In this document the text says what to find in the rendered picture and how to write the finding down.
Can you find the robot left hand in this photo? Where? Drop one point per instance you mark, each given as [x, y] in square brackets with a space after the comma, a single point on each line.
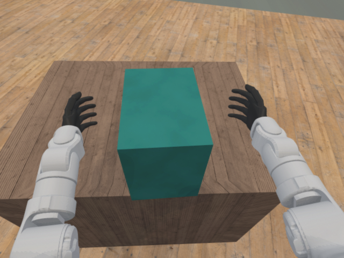
[72, 112]

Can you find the carton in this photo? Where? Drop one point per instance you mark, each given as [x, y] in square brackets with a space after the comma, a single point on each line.
[164, 141]

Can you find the robot right forearm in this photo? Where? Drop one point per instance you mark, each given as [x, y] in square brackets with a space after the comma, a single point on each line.
[295, 182]

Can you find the robot right hand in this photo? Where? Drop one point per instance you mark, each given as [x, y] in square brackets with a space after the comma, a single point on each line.
[254, 105]

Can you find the robot left forearm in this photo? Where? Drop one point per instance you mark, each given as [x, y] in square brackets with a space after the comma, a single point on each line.
[53, 200]

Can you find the pedestal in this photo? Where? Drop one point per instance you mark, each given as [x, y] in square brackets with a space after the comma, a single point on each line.
[236, 192]

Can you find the right robot upper arm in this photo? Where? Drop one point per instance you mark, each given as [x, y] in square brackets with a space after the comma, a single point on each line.
[315, 230]

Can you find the left robot upper arm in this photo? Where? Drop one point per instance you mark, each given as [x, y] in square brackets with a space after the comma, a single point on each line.
[52, 241]

